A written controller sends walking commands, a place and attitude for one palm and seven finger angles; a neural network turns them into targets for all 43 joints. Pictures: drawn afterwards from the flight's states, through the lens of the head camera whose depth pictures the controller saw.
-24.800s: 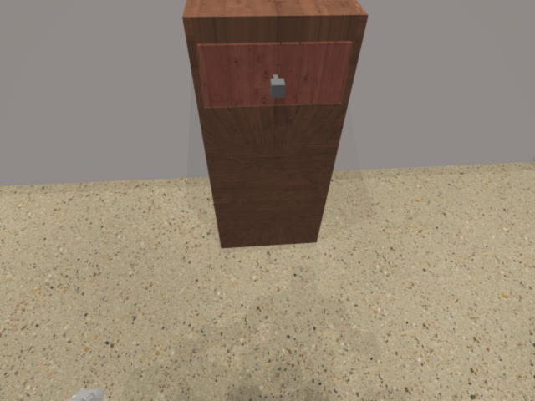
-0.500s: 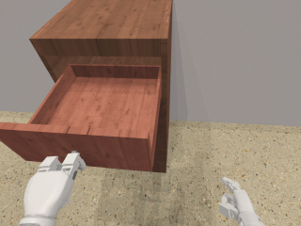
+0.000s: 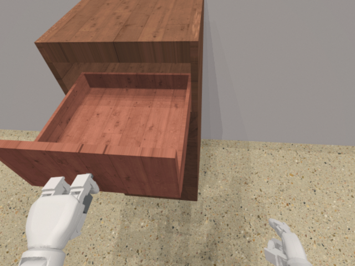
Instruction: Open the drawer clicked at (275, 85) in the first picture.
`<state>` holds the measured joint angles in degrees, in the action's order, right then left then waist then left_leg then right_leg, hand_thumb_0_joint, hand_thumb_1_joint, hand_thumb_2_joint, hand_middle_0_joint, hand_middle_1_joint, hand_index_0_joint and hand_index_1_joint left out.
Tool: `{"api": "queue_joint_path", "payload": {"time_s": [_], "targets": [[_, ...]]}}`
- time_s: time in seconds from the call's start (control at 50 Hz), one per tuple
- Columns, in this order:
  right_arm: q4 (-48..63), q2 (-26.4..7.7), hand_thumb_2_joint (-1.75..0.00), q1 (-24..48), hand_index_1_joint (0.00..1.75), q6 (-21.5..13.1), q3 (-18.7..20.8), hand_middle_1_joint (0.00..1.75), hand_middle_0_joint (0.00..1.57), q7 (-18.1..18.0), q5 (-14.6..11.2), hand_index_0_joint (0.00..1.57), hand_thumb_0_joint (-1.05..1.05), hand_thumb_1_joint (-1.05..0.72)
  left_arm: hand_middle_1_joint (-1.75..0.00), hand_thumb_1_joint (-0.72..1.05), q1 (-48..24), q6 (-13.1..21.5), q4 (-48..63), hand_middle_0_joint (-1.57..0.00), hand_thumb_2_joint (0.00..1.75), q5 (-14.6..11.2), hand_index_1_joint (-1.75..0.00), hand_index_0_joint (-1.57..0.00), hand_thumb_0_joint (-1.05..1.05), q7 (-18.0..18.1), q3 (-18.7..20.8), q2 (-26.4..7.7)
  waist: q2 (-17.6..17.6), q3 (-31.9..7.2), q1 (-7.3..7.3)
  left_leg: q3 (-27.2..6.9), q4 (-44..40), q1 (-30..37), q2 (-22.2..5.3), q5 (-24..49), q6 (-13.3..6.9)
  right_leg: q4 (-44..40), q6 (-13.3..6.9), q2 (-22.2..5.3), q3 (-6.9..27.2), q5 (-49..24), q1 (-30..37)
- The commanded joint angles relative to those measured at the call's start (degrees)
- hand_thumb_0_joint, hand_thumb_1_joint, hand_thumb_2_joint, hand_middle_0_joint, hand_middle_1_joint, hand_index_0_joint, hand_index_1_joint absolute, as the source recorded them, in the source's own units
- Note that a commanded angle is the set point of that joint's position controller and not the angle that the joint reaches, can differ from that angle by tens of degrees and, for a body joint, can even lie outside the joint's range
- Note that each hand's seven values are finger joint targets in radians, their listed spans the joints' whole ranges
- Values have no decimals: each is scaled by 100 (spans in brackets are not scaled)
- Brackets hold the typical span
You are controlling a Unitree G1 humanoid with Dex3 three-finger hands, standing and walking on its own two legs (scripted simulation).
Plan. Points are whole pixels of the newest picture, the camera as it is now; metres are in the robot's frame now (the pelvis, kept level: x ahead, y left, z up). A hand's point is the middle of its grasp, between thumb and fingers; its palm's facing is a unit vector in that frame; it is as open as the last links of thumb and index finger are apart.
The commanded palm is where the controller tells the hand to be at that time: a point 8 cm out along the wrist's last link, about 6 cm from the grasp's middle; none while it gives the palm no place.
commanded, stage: open the thumb to release the handle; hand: left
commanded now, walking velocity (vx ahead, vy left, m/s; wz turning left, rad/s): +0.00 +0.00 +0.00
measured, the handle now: (82, 192) +0.24 +0.23 +0.07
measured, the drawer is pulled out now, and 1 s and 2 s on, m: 0.30 0.30 0.30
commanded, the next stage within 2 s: lift the hand off the handle in 0.28 s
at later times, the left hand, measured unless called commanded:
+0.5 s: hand (79, 219) +0.19 +0.22 +0.06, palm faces +0.06 -0.10 -0.99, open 13.6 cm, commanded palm +0.17 +0.22 +0.11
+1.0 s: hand (70, 202) +0.21 +0.23 +0.10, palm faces +0.10 -0.08 -0.99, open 13.5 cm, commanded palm +0.18 +0.22 +0.16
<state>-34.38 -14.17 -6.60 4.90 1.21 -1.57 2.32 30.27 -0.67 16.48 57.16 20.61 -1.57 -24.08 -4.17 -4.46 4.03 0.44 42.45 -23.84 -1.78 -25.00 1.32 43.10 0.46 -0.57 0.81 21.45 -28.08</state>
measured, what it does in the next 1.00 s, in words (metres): stands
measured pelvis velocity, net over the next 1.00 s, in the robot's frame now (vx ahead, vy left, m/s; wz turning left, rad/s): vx -0.01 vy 0.00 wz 0.02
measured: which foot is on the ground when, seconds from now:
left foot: down 0.00-1.00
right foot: down 0.00-1.00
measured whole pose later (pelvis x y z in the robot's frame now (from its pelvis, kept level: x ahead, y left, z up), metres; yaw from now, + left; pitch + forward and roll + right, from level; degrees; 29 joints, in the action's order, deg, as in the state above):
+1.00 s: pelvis -0.01 +0.00 +0.02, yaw +1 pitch +2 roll +1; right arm -36.4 -13.8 -5.0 3.8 -0.3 -3.1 1.3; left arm 18.0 -3.3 14.8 55.2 10.9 -3.3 -24.7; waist -5.3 -1.8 5.7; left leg -0.6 32.9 -15.2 -1.0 -19.3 1.4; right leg 34.5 0.4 -1.3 -0.3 16.9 -19.2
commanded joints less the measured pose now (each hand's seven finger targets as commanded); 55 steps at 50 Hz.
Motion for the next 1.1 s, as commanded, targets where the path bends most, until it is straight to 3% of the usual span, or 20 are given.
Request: {"api": "queue_joint_path", "payload": {"time_s": [0.0, 0.04, 0.12, 0.16, 0.24, 0.28, 0.34, 0.36, 0.44, 0.48, 0.5, 0.52, 0.62, 0.64, 0.68, 0.78, 0.86, 0.92, 1.0, 1.08], "targets": [[991, -439, -90, 887, 30, -347, 82, 30, 20, -93, -10, 20, 0, -90, -126, 6, -418, -202, 942, -34, 54, -2, -126, -34, 0, 143, 1011, -989, 451, -891, 122, 48, -606, 329, 294, 1910, -183, -712, -159, 116, -173, -1891, 970], [980, -422, -90, 945, 30, -351, 59, 30, 20, -126, -11, 20, 0, -90, -124, -8, -596, -182, 867, -33, 48, -6, -124, -33, 0, 32, 906, -926, 375, -678, 129, 66, -698, 300, 313, 1697, -197, -817, -157, 115, -176, -1685, 944], [965, -404, -90, 950, 30, -383, 21, 30, 20, -125, -18, 20, 0, -90, -122, -36, -802, -102, 914, -31, 36, -7, -122, -31, 0, -102, 789, -848, 251, -727, 139, 55, -801, 445, 303, 1769, -179, -908, -172, 105, -208, -1601, 1040], [949, -396, -90, 927, 30, -412, 20, 30, 20, -131, 4, 20, 0, -90, -120, -50, -858, -35, 879, -30, 30, 5, -120, -30, 0, -138, 801, -880, 380, -752, 149, 60, -815, 454, 314, 1746, -183, -948, -156, 108, -206, -1603, 1065], [921, -370, -90, 956, 30, -426, 10, 30, 20, -111, 26, 20, 0, -90, -120, -50, -985, 8, 733, -30, 30, 59, -120, -30, 0, -200, 560, -676, 323, -551, 131, 65, -875, 459, 333, 1634, -177, -1018, -163, 112, -210, -1444, 981], [922, -409, -90, 989, 30, -413, 22, 30, 20, -121, 30, 20, 0, -90, -120, -50, -1157, 17, 775, -30, 30, 81, -120, -30, 0, -214, 697, -856, 391, -656, 151, 77, -916, 509, 327, 1617, -164, -1088, -168, 111, -150, -1417, 1060], [897, -375, -90, 941, 30, -432, 24, 30, 20, -106, 56, 20, 0, -90, -120, -50, -1161, 51, 789, -30, 30, 116, -120, -30, 0, -244, 577, -759, 344, -701, 162, 85, -912, 533, 351, 1660, -176, -1065, -167, 89, -176, -1481, 1085], [906, -355, -90, 990, 30, -431, 20, 30, 20, -76, 36, 20, 0, -90, -120, -50, -1227, 32, 712, -30, 30, 109, -120, -30, 0, -281, 226, -412, 394, -575, 90, 71, -915, 489, 361, 1606, -179, -1076, -163, 95, -218, -1412, 990], [855, -362, -90, 952, 30, -433, 52, 30, 20, -70, 64, 20, 0, -90, -120, -50, -1827, 60, 678, -30, 30, 251, -120, -30, 0, -286, 143, -500, 227, -595, 74, 55, -933, 549, 360, 1507, -176, -1066, -197, 113, -220, -1155, 854], [833, -371, -90, 991, 30, -416, 50, 30, 20, -95, 64, 20, 0, -90, -120, -50, -1995, 39, 626, -30, 30, 324, -120, -30, 0, -237, 365, -766, 239, -722, 115, 44, -954, 587, 364, 1552, -155, -1079, -224, 136, -166, -1163, 950], [854, -331, -90, 947, 30, -431, 33, 30, 20, -83, 85, 20, 0, -90, -120, -50, -1906, 42, 626, -30, 30, 346, -120, -30, 0, -223, 290, -656, 220, -850, 164, 55, -934, 610, 369, 1611, -169, -1031, -223, 102, -186, -1217, 992], [820, -332, -90, 974, 30, -418, 67, 30, 20, -87, 44, 20, 0, -90, -120, -50, -1868, 29, 612, -30, 30, 307, -120, -30, 0, -211, 378, -718, 105, -853, 186, 60, -970, 608, 366, 1705, -149, -1041, -242, 119, -182, -1370, 1114], [791, -349, -90, 1037, 30, -393, 55, 30, 20, -99, -31, 20, 0, -90, -120, -50, -1791, -172, 307, -30, 30, 201, -120, -30, 0, -240, 404, -667, 330, -730, 184, 85, -1066, 495, 351, 1737, -144, -1087, -215, 128, -181, -1519, 1238], [815, -356, -90, 1023, 30, -415, 42, 30, 20, -97, -8, 20, 0, -90, -120, -50, -1754, -186, 343, -30, 30, 192, -120, -30, 0, -264, 240, -522, 311, -704, 173, 99, -1055, 512, 356, 1756, -163, -1080, -197, 123, -203, -1573, 1212], [810, -395, -90, 1054, 30, -393, 44, 30, 20, -119, -38, 20, 0, -90, -120, -50, -1830, -212, 459, -30, 30, 156, -120, -30, 0, -284, 534, -848, 415, -765, 191, 89, -1097, 553, 351, 1807, -154, -1125, -201, 133, -157, -1606, 1337], [807, -387, -90, 1117, 30, -416, 14, 30, 20, -206, -43, 20, 0, -90, -120, -50, -2152, -208, 748, -30, 30, 45, -120, -30, 0, -390, 746, -1131, 281, -847, 217, 94, -1221, 757, 359, 1772, -195, -1279, -171, 87, -136, -1526, 1504], [787, -379, -90, 1095, 30, -448, 12, 30, 20, -199, -72, 20, 0, -90, -120, -50, -2308, -146, 1015, -30, 30, -119, -120, -30, 0, -574, 527, -942, 231, -823, 138, 81, -1297, 932, 350, 1940, -207, -1342, -143, 65, -233, -1641, 1540], [802, -411, -90, 1121, 30, -442, 9, 30, 20, -179, -91, 20, 0, -90, -120, -50, -2082, -165, 1243, -30, 30, -209, -120, -30, 0, -694, 636, -1056, 234, -853, 192, 86, -1378, 1023, 323, 2140, -190, -1403, -141, 56, -229, -1842, 1721], [853, -390, -90, 1166, 30, -408, -72, 30, 20, -116, -107, 20, 0, -90, -120, -50, -2207, -302, 1301, -30, 30, -188, -120, -30, 0, -894, 319, -799, 306, -687, 177, 111, -1501, 1066, 308, 2061, -213, -1498, -111, 37, -295, -1639, 1708], [850, -441, -90, 1340, 30, -340, -93, 30, 20, -146, -142, 20, 0, -90, -120, -50, -2616, -403, 1453, -30, 30, -197, -120, -30, 0, -1078, 591, -1228, 203, -658, 210, 79, -1661, 1233, 279, 2111, -198, -1648, -132, 70, -246, -1679, 1906]]}}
